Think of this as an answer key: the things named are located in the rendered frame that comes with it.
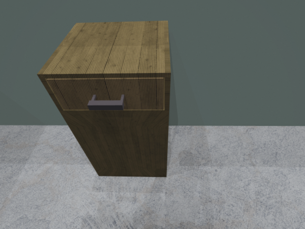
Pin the drawer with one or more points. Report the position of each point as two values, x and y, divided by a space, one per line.
139 93

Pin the handle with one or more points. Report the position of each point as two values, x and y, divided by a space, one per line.
106 104

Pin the cabinet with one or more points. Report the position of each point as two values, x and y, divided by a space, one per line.
118 143

